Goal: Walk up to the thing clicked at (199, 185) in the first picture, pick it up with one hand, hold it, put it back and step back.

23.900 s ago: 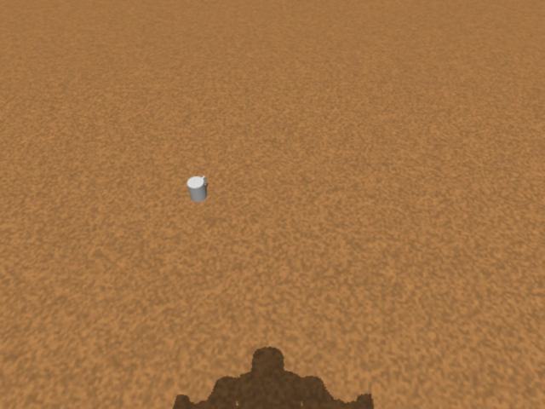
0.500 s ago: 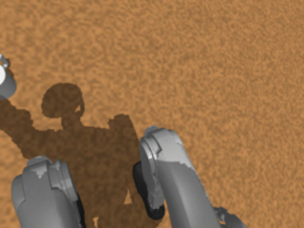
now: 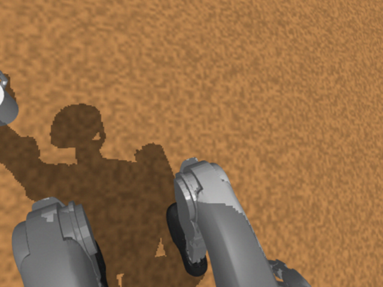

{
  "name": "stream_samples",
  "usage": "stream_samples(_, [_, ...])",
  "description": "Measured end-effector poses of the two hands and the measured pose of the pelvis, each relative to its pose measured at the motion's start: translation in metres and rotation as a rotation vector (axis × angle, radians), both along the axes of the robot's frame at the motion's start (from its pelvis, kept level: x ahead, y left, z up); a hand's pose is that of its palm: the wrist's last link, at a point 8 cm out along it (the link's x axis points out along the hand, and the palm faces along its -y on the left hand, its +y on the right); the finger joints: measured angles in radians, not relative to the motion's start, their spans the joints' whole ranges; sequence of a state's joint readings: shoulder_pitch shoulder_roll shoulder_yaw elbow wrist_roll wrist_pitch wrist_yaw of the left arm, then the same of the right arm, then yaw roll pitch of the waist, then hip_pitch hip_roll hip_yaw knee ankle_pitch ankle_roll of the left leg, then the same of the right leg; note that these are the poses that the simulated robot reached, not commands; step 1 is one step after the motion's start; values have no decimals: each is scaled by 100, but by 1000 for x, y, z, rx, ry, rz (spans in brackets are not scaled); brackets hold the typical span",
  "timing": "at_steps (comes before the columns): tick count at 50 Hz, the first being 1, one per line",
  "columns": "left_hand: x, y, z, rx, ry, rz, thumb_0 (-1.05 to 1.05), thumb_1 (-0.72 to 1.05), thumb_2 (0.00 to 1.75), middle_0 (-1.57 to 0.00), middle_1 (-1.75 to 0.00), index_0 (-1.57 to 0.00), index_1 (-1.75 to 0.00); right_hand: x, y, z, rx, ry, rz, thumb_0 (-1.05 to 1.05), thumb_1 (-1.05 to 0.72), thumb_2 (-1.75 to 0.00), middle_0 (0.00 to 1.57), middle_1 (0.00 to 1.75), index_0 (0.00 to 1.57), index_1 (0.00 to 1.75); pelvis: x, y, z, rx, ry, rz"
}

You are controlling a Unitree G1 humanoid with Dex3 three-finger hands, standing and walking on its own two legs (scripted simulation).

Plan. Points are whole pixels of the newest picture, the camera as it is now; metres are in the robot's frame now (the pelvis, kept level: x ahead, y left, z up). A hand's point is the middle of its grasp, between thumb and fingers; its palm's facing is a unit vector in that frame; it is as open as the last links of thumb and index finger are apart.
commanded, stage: approach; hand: left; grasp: from above
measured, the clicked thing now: out of the picture +0.56 +0.30 -0.28
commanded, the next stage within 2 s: close in in 0.60 s
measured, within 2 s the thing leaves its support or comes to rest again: neither
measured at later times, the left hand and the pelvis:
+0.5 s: hand out of the picture +0.54 +0.28 -0.16, palm faces -0.40 -0.08 -0.91, open 14.0 cm; pelvis +0.00 +0.00 +0.00, yaw +0 degrees
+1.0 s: hand out of the picture +0.53 +0.30 -0.19, palm faces -0.44 -0.10 -0.89, open 13.6 cm; pelvis +0.00 +0.00 -0.01, yaw -1 degrees
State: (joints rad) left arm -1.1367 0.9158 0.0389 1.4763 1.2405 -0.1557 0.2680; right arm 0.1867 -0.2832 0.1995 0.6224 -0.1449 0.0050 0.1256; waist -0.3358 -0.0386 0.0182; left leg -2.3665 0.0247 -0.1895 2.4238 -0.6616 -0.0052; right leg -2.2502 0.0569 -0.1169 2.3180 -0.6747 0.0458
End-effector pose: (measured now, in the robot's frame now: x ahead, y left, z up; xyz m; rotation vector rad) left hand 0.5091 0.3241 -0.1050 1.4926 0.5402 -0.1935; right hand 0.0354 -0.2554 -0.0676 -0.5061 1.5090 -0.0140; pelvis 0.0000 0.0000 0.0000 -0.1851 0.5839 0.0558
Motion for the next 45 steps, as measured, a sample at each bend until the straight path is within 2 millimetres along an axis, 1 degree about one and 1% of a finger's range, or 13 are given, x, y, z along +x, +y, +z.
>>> stream_samples(5, [1,-1,2,2,-1,-6,0,-58,101,-9,-102,-8,-103,0,1,0,1,3,-6,0,-91,-89,20,30,20,30,0,0,1,2,3,2])
stream_samples(8, [3,-5,4,-3,0,-15,0,-57,101,-9,-103,-8,-104,0,1,1,1,6,-6,0,-91,-89,20,30,20,30,0,0,2,4,3,4])
stream_samples(13, [14,-23,4,-21,-7,-46,0,-55,101,-9,-106,-9,-106,-3,0,4,-11,3,-6,0,-91,-89,21,30,20,30,-1,0,2,2,5,3])
stream_samples(17, [23,-38,2,-29,-19,-59,0,-54,102,-10,-107,-9,-107,-9,-1,6,-20,1,-17,0,-91,-89,20,30,20,30,0,0,1,2,5,-1])
stream_samples(21, [33,-47,3,-21,-43,-49,0,-54,103,-10,-108,-9,-108,-16,0,7,-21,4,-38,0,-91,-89,20,30,20,30,0,-1,-1,3,9,-8])
stream_samples(24, [36,-45,6,-5,-57,-20,0,-54,103,-10,-108,-9,-108,-22,2,6,-13,10,-56,0,-91,-89,20,30,20,30,1,-2,-1,7,13,-12])
stream_samples(28, [32,-33,7,19,-23,30,0,-55,102,-9,-107,-9,-107,-25,4,1,3,24,-74,0,-91,-89,20,30,20,30,1,-2,0,13,11,-16])
stream_samples(32, [23,-18,3,20,38,60,0,-55,101,-9,-106,-9,-107,-24,5,-2,8,38,-60,0,-91,-89,21,30,20,30,0,-1,0,12,-1,-15])
stream_samples(35, [20,-10,-3,8,64,51,0,-54,100,-10,-107,-9,-107,-22,3,-2,-4,50,-35,0,-91,-89,21,30,20,30,-1,-1,-2,7,-8,-12])
stream_samples(39, [21,-9,-10,-18,43,5,0,-52,99,-10,-108,-11,-107,-18,0,1,-33,69,-3,0,-91,-89,21,30,20,30,-1,0,-5,-1,-11,-8])
stream_samples(45, [21,-15,-24,-29,18,-36,0,-51,99,-10,-108,-11,-107,-9,-4,9,-64,61,28,0,-91,-89,21,30,20,30,0,1,-6,-15,-15,-7])
